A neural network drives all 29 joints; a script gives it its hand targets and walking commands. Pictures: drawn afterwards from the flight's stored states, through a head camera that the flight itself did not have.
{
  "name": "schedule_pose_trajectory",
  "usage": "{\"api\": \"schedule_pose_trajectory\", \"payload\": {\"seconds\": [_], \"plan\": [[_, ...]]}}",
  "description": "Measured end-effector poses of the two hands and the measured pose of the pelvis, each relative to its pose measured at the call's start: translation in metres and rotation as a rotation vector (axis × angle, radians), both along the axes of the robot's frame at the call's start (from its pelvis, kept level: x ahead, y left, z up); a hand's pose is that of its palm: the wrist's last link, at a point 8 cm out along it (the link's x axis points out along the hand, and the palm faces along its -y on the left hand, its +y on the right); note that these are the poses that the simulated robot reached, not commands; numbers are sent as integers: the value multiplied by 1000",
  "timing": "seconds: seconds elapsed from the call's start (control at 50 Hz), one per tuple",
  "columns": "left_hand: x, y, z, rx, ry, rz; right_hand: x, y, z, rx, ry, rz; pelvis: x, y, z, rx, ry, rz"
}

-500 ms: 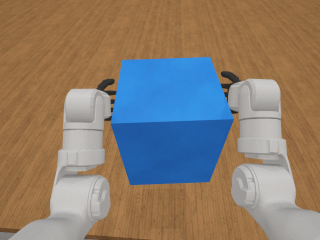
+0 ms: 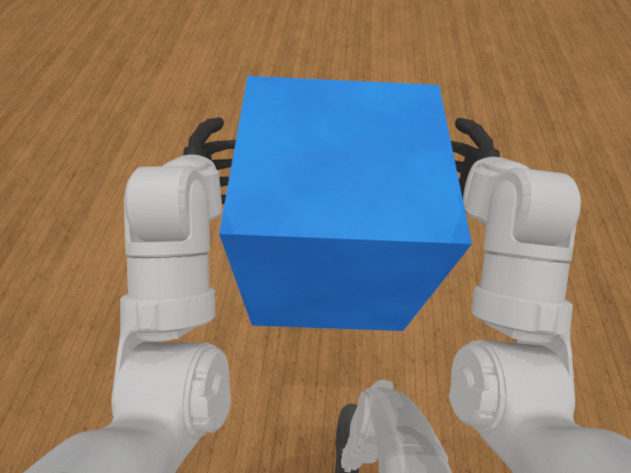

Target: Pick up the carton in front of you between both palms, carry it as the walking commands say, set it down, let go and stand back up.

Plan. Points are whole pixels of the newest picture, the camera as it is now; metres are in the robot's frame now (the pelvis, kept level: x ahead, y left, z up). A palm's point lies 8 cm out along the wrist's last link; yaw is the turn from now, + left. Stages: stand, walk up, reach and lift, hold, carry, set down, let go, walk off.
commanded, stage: carry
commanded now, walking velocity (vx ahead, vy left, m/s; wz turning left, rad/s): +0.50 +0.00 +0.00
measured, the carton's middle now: (334, 219) +0.39 +0.01 +0.07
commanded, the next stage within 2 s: none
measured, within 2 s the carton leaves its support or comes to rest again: neither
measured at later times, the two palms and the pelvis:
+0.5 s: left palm out of the picture +0.70 +0.15 +0.28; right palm out of the picture +0.70 -0.14 +0.28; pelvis +0.33 +0.01 +0.07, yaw -1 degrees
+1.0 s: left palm out of the picture +0.94 +0.12 +0.18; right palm out of the picture +0.94 -0.18 +0.18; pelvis +0.63 -0.02 +0.09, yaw -1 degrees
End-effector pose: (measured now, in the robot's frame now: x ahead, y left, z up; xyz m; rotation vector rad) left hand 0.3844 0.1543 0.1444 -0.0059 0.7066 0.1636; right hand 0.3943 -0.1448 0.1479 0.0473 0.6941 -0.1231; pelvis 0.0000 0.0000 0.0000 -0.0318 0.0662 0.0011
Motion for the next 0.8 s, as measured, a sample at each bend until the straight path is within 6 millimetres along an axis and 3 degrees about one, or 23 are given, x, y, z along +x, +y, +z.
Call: {"api": "schedule_pose_trajectory", "payload": {"seconds": [0.1, 0.2, 0.3, 0.4, 0.48, 0.54, 0.64, 0.8], "plan": [[40, 12, 19, -17, 18, 83, 66, 14, 24, 20, 20, 59, 52, -17, 41, 5, -4, 4], [94, 17, 70, -39, -57, 130, 128, 20, 76, 26, -54, 83, 109, -26, 74, 36, 2, 23], [164, 15, 123, -12, -104, 106, 191, 17, 121, 18, -103, 77, 176, -21, 90, 44, 13, 16], [240, 5, 147, 2, -75, 15, 251, 8, 142, -6, -76, 44, 253, -6, 90, 35, 8, 2], [302, 1, 139, 11, -39, -53, 298, 2, 138, -37, -40, 1, 319, 10, 76, 24, -17, -22], [342, -4, 118, -9, 20, -96, 323, -3, 120, -67, 20, -32, 354, 18, 75, 37, -25, -30], [390, -11, 84, -9, 143, -132, 356, -9, 83, -64, 145, -64, 399, 26, 92, 16, -14, -43], [463, -9, 58, -48, 139, -85, 437, -8, 61, -42, 140, -78, 483, 18, 108, 5, 23, -50]]}}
